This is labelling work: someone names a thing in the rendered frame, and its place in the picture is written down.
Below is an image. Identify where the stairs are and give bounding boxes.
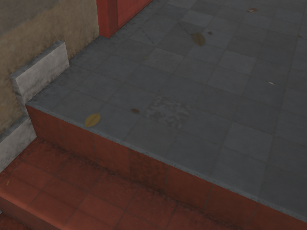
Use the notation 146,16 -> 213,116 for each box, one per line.
0,104 -> 307,230

